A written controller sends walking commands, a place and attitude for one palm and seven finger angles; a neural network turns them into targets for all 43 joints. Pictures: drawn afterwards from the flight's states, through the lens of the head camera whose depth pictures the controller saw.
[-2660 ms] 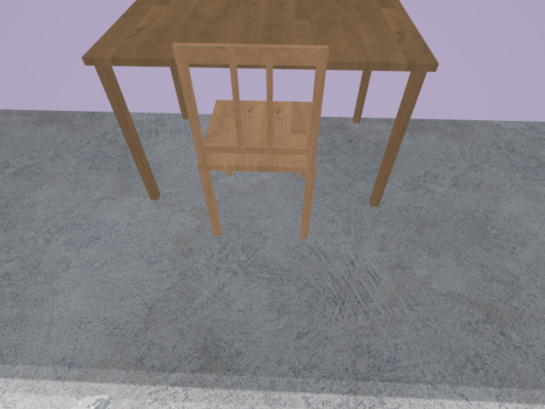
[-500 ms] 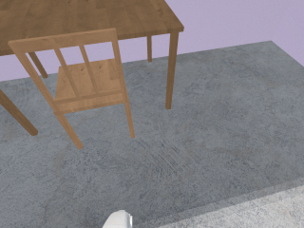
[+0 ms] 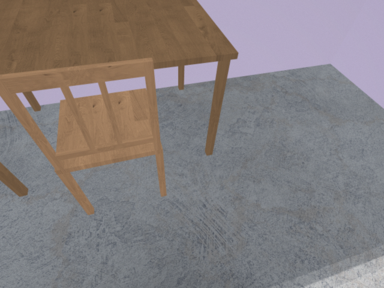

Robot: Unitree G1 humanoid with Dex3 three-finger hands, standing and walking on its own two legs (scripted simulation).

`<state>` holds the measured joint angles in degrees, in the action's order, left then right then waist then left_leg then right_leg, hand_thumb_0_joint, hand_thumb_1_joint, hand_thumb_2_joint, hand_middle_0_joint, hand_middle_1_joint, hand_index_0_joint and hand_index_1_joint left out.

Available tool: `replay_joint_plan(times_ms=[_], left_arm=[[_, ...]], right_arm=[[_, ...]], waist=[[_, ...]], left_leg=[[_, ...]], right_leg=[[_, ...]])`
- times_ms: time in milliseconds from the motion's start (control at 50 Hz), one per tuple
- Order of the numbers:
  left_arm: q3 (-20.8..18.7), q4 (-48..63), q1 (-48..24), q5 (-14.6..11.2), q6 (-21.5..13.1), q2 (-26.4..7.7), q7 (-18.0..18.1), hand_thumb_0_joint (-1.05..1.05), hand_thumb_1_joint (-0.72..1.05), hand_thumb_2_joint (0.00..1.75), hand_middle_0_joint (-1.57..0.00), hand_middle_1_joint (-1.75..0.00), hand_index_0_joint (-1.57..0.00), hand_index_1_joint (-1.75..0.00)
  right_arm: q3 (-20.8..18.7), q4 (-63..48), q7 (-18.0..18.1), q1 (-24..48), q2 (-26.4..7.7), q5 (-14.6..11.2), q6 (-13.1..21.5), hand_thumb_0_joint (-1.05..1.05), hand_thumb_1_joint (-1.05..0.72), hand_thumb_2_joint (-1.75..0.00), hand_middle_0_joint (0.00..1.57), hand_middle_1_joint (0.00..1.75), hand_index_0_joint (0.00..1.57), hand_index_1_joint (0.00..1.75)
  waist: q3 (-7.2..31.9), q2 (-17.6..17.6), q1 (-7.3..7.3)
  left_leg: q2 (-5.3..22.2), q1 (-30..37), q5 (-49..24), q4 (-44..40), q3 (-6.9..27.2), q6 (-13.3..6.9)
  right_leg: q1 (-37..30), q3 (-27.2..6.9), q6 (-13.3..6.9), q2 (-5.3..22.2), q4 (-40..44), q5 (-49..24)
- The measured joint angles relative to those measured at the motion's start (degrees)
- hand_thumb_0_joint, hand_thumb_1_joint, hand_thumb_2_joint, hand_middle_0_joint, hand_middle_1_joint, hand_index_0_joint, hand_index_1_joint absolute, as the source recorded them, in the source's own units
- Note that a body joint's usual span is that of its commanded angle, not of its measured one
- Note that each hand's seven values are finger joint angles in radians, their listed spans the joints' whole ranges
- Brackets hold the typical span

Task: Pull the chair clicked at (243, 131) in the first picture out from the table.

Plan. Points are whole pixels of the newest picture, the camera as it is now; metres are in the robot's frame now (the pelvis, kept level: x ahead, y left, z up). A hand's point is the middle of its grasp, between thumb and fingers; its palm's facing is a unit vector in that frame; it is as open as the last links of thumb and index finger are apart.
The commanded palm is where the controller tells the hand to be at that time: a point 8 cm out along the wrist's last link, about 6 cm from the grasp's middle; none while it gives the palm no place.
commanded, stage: turn to face it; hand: left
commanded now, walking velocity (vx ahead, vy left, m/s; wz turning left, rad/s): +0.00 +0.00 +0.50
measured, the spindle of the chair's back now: (80, 120) +0.61 +0.40 -0.10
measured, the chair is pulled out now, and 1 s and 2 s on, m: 0.00 0.00 0.00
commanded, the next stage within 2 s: take the last steps up to it in 0.40 s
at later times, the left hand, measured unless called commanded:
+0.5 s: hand out of the picture +0.03 +0.16 -0.15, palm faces +0.27 -0.92 -0.27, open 7.4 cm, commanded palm none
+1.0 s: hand out of the picture +0.01 +0.17 -0.17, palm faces +0.33 -0.93 -0.16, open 7.4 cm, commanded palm none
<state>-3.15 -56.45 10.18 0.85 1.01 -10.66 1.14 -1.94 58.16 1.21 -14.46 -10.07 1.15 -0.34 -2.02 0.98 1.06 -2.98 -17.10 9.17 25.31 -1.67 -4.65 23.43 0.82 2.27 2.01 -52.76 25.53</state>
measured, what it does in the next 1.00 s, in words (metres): steps on the spot, turning left: right foot, then left foot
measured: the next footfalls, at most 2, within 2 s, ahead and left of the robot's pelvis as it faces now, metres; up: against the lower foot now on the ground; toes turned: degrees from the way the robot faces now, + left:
right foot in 0.26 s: +0.05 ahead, -0.13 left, +0.00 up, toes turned +7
left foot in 0.68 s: +0.00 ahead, +0.11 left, +0.00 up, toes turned +20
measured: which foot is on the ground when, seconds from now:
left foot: down 0.00-0.26, up 0.28-0.66, down 0.68-1.00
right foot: up 0.00-0.24, down 0.26-0.68, up 0.70-1.00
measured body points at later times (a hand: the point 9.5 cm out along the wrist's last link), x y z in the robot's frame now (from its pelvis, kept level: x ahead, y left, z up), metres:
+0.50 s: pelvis +0.01 -0.04 +0.00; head +0.04 -0.06 +0.45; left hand +0.02 +0.21 -0.13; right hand +0.12 -0.28 -0.16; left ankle -0.04 +0.10 -0.66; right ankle +0.01 -0.13 -0.74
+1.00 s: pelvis +0.08 +0.00 +0.00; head +0.09 +0.00 +0.45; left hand +0.00 +0.22 -0.16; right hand +0.12 -0.24 -0.15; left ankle -0.04 +0.09 -0.74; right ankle +0.20 -0.11 -0.71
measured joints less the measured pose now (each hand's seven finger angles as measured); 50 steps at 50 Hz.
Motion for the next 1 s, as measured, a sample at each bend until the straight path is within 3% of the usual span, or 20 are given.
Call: replay_joint_plan(times_ms=[160, 240, 260, 300, 340, 380, 440, 560, 660, 680, 740, 780, 840, 900, 1000], left_arm=[[-0.2, 2.2, -3.6, -0.3, 0.9, 0.9, 0.3, 0.01, 0.90, 0.90, -0.20, -0.29, -0.20, -0.30], [0.1, 3.2, -3.5, -0.7, 0.4, 1.1, 0.5, 0.01, 0.90, 0.90, -0.20, -0.29, -0.20, -0.30], [0.1, 3.4, -3.2, -0.6, 0.1, 1.1, 0.7, 0.01, 0.90, 0.90, -0.20, -0.29, -0.20, -0.30], [0.4, 3.4, -2.6, -0.2, -0.2, 1.3, 0.8, 0.01, 0.90, 0.90, -0.20, -0.29, -0.20, -0.30], [0.6, 3.5, -1.4, -0.2, -0.3, 1.3, 0.7, 0.01, 0.90, 0.90, -0.20, -0.29, -0.20, -0.30], [0.7, 3.3, -0.4, -0.1, -0.4, 1.3, 0.8, 0.01, 0.90, 0.90, -0.20, -0.29, -0.20, -0.30], [0.7, 2.9, 1.1, 0.0, -0.8, 1.2, 0.7, 0.01, 0.90, 0.90, -0.20, -0.29, -0.20, -0.30], [0.9, 1.5, 5.0, 0.6, -1.5, 0.9, 0.4, 0.01, 0.90, 0.90, -0.20, -0.29, -0.20, -0.30], [0.8, -2.1, 9.7, 0.6, -1.4, -0.4, -0.2, 0.01, 0.90, 0.90, -0.20, -0.29, -0.20, -0.30], [0.8, -2.8, 11.0, 0.5, -1.3, -0.6, -0.4, 0.01, 0.90, 0.90, -0.20, -0.29, -0.20, -0.30], [0.4, -5.7, 12.6, 0.7, 0.1, -2.0, -0.8, 0.01, 0.90, 0.90, -0.20, -0.29, -0.20, -0.30], [0.2, -7.0, 13.0, 0.9, 0.7, -2.4, -1.3, 0.01, 0.90, 0.90, -0.20, -0.29, -0.19, -0.30], [0.1, -7.5, 12.7, 0.8, 0.4, -2.2, -2.2, 0.01, 0.91, 0.90, -0.20, -0.29, -0.19, -0.30], [0.1, -6.9, 11.5, 0.6, 0.1, -1.4, -2.6, 0.01, 0.91, 0.90, -0.20, -0.29, -0.19, -0.30], [0.1, -5.9, 7.6, 0.4, -0.1, 0.0, -3.0, 0.01, 0.91, 0.90, -0.20, -0.29, -0.19, -0.30]], right_arm=[[-1.4, 0.8, -0.2, -4.1, -1.2, 0.4, -1.4, 0.01, -0.92, -0.90, 0.20, 0.29, 0.20, 0.30], [-1.9, 0.5, -0.4, -4.6, -1.5, 0.1, -1.8, 0.01, -0.91, -0.90, 0.20, 0.29, 0.20, 0.30], [-2.0, 0.4, -0.5, -4.5, -1.6, -0.1, -1.9, 0.01, -0.91, -0.90, 0.20, 0.29, 0.20, 0.30], [-2.4, 0.3, -0.6, -3.7, -1.9, -0.3, -2.4, 0.01, -0.91, -0.90, 0.20, 0.29, 0.20, 0.30], [-2.8, 0.1, -0.9, -2.8, -2.0, 0.0, -2.9, 0.01, -0.91, -0.90, 0.20, 0.29, 0.20, 0.30], [-3.0, -0.4, -1.1, -1.7, -2.4, 0.0, -3.1, 0.01, -0.91, -0.90, 0.20, 0.29, 0.20, 0.30], [-3.0, -1.0, -1.1, 0.2, -2.9, 0.0, -3.1, 0.01, -0.91, -0.90, 0.20, 0.29, 0.20, 0.30], [-2.3, -1.3, -1.1, 5.1, -3.8, -0.2, -3.3, 0.01, -0.91, -0.90, 0.20, 0.29, 0.20, 0.30], [-1.1, -2.0, -1.3, 7.2, -3.3, 0.0, -1.2, 0.01, -0.91, -0.90, 0.20, 0.29, 0.20, 0.30], [-0.7, -2.3, -1.3, 7.0, -3.2, 0.0, -0.4, 0.01, -0.91, -0.90, 0.20, 0.29, 0.20, 0.30], [0.2, -2.2, -1.0, 6.5, -1.2, 0.5, 1.3, 0.01, -0.91, -0.90, 0.20, 0.29, 0.20, 0.30], [0.8, -2.0, -0.6, 4.6, 0.1, 0.5, 1.9, 0.01, -0.91, -0.90, 0.20, 0.29, 0.20, 0.30], [1.0, -0.7, 0.1, 1.3, 1.4, 0.2, 2.3, 0.00, -0.91, -0.90, 0.20, 0.29, 0.20, 0.30], [0.6, 1.1, 0.4, -1.7, 1.0, 0.0, 2.6, 0.00, -0.93, -0.90, 0.20, 0.29, 0.20, 0.30], [-0.1, 4.1, 0.3, -5.8, 0.6, 0.5, 2.4, 0.01, -0.92, -0.90, 0.20, 0.29, 0.20, 0.30]], waist=[[-0.3, -1.8, 2.57], [0.1, -2.6, 2.55], [0.2, -2.9, 2.20], [0.0, -3.8, 2.10], [0.2, -3.7, 1.84], [0.1, -3.6, 1.55], [-0.4, -3.1, 0.89], [-1.3, -1.7, -1.77], [0.0, -0.4, -3.88], [0.7, -0.7, -4.04], [0.9, 1.5, -4.31], [1.2, 2.2, -4.12], [1.4, 2.2, -3.63], [1.2, 1.8, -3.19], [0.0, 0.8, -1.44]], left_leg=[[-2.1, -0.4, -0.3, -0.2, 4.1, 0.6], [-2.8, -1.7, 0.5, 2.1, 6.0, 1.8], [-2.9, -2.4, 1.2, 3.6, 6.4, 2.3], [-2.3, -4.7, 9.3, 10.7, 6.2, 3.7], [-1.7, -8.1, 14.3, 22.2, 4.7, 4.9], [-0.3, -10.5, 14.4, 31.5, 3.5, 5.8], [1.9, -11.1, 14.2, 36.8, 2.7, 7.0], [4.0, -6.2, 16.6, 28.4, 1.9, 7.4], [4.1, 2.4, 13.4, 10.7, -0.8, 5.4], [4.5, 4.9, 12.5, 5.9, -0.9, 4.6], [3.7, 5.7, 9.8, 5.9, -1.5, 3.8], [3.7, 7.6, 9.9, 4.0, -1.5, 3.8], [3.6, 11.2, 8.2, -1.1, -1.3, 4.0], [3.4, 14.1, 7.3, -5.0, -1.5, 4.0], [3.9, 17.1, 8.9, -6.4, -2.0, 5.2]], right_leg=[[-1.4, -1.1, 0.0, -1.2, 7.6, -0.9], [-7.0, -1.1, -0.6, -2.1, 18.9, -6.1], [-8.5, -0.7, -1.8, -2.2, 22.3, -9.2], [-9.3, 0.8, -3.9, -2.5, 22.6, -9.5], [-10.5, 2.1, -4.6, -1.9, 23.6, -8.8], [-11.7, 3.2, -4.8, -1.5, 25.0, -9.1], [-12.7, 4.6, -4.8, -0.5, 25.9, -9.3], [-13.3, 6.6, -4.1, 1.6, 25.5, -8.8], [-13.5, 8.0, -2.6, 2.4, 24.2, -7.5], [-12.9, 8.4, -2.2, 2.0, 22.6, -6.5], [-8.0, 5.4, -2.2, 1.9, 10.1, 1.3], [-3.7, 3.9, -2.4, 1.3, 1.0, 1.1], [1.5, 3.0, -1.9, 1.8, -4.4, -4.6], [4.6, 2.4, -1.3, 2.8, -2.7, -8.7], [4.7, 3.1, -1.5, 3.6, 8.5, -10.9]])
